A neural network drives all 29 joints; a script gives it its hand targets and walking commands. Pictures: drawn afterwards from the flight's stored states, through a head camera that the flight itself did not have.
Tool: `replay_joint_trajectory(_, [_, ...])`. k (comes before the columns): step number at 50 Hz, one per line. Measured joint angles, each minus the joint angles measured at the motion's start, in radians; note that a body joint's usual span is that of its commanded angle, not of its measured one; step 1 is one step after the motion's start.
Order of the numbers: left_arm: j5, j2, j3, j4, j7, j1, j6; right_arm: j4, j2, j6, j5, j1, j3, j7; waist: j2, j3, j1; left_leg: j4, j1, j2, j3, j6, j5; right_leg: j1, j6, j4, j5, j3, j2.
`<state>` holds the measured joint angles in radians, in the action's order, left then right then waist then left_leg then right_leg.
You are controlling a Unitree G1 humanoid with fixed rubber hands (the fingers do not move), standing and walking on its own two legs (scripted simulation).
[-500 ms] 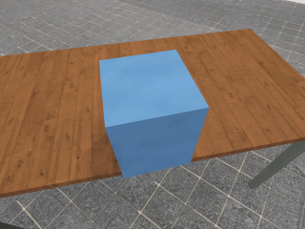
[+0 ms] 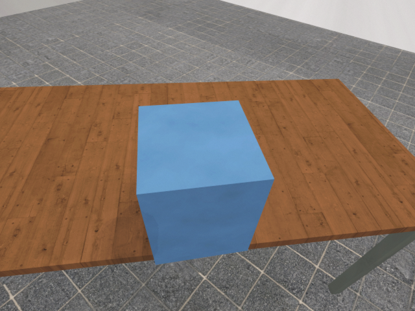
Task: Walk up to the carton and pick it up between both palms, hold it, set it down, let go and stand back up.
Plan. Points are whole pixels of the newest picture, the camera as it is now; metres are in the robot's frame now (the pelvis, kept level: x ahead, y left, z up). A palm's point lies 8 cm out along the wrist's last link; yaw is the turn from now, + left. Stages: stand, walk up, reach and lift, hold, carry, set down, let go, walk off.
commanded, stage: walk up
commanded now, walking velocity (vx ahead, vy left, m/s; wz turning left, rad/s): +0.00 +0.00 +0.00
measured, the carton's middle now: (196, 183) +0.38 +0.06 +0.06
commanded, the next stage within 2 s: none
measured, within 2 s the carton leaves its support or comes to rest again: neither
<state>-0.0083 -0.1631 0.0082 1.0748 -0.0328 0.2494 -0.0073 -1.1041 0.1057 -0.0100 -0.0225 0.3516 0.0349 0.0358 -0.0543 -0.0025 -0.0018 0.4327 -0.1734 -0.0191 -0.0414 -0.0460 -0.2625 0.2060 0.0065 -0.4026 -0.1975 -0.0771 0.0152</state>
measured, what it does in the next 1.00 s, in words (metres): steps to the left: left foot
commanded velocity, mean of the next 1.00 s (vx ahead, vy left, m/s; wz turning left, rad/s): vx -0.03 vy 0.04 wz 0.07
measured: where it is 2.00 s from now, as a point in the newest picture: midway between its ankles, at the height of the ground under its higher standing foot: outside the picture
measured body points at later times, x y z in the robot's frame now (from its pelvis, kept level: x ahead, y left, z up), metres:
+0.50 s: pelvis +0.00 +0.02 +0.00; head +0.04 +0.02 +0.45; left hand -0.01 +0.23 -0.16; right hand +0.00 -0.21 -0.16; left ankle -0.02 +0.09 -0.71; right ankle +0.01 -0.12 -0.74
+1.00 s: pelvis -0.02 +0.16 +0.00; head +0.00 +0.17 +0.45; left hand -0.05 +0.38 -0.16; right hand +0.03 -0.06 -0.15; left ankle -0.05 +0.26 -0.74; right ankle -0.03 +0.03 -0.70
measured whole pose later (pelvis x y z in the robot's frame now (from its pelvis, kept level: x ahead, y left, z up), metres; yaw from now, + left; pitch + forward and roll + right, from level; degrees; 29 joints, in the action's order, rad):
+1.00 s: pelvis -0.02 +0.16 +0.00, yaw +5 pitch +1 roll -1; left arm -0.02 -0.18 0.03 1.07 -0.01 0.29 -0.04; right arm -1.00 0.13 -0.01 -0.02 0.29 0.01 0.02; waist -0.02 -0.02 -0.02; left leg 0.41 -0.17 0.01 -0.05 -0.02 -0.25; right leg 0.37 -0.01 -0.83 -0.40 -0.06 0.04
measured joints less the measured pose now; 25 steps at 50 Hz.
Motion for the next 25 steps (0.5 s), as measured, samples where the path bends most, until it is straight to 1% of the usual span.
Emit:
replay_joint_trajectory(4, [-0.001, 0.012, -0.008, 0.023, 0.003, 0.012, 0.006, -0.006, 0.0, -0.009, 0.007, -0.009, -0.006, 0.005, 0.025, -0.023, -0.022, -0.066, 0.044, -0.023, -0.011, -0.011, 0.029, -0.02, -0.016, 0.02, 0.008, 0.014, 0.02])
replay_joint_trajectory(8, [0.0, 0.02, -0.017, 0.051, -0.001, 0.041, 0.008, -0.002, -0.001, -0.014, 0.012, -0.018, -0.011, 0.001, 0.059, -0.024, -0.021, -0.095, 0.07, -0.035, -0.011, -0.019, 0.037, -0.037, -0.027, 0.028, 0.005, 0.016, 0.031])
replay_joint_trajectory(11, [0.0, 0.023, -0.022, 0.066, -0.005, 0.062, 0.007, -0.003, 0.0, -0.009, 0.013, -0.023, -0.012, 0.002, 0.071, -0.018, -0.018, -0.103, 0.085, -0.038, -0.011, -0.021, 0.035, -0.049, -0.03, 0.029, 0.0, 0.017, 0.034])
replay_joint_trajectory(14, [-0.001, 0.028, -0.026, 0.074, -0.009, 0.076, 0.009, -0.002, 0.007, -0.01, 0.014, -0.025, -0.015, -0.004, 0.068, -0.016, -0.015, -0.107, 0.094, -0.038, -0.011, -0.021, 0.032, -0.057, -0.031, 0.03, -0.005, 0.017, 0.034])
replay_joint_trajectory(21, [-0.002, 0.047, -0.036, 0.074, -0.012, 0.078, 0.016, -0.002, 0.014, -0.015, 0.018, -0.026, -0.025, -0.006, 0.041, -0.023, -0.014, -0.112, 0.1, -0.037, -0.008, -0.018, 0.03, -0.062, -0.029, 0.032, -0.009, 0.016, 0.033])
replay_joint_trajectory(22, [-0.003, 0.05, -0.032, 0.066, -0.018, 0.07, 0.015, 0.008, 0.019, -0.005, 0.02, -0.026, -0.024, -0.009, 0.041, -0.028, -0.014, -0.08, 0.074, -0.038, -0.007, -0.014, 0.026, -0.048, -0.03, 0.018, -0.013, 0.014, 0.037])
replay_joint_trajectory(23, [-0.003, 0.053, -0.024, 0.051, -0.027, 0.056, 0.015, 0.023, 0.029, 0.009, 0.019, -0.032, -0.019, -0.014, 0.043, -0.044, -0.014, -0.003, 0.025, -0.04, -0.011, 0.002, 0.015, -0.028, -0.032, -0.009, -0.021, 0.007, 0.045])
replay_joint_trajectory(25, [-0.001, 0.048, -0.006, 0.02, -0.048, 0.022, 0.012, 0.044, 0.058, 0.041, 0.006, -0.054, 0.005, -0.02, 0.045, -0.083, -0.019, 0.279, -0.11, -0.048, -0.03, 0.046, -0.163, 0.001, -0.037, -0.057, -0.036, -0.009, 0.079])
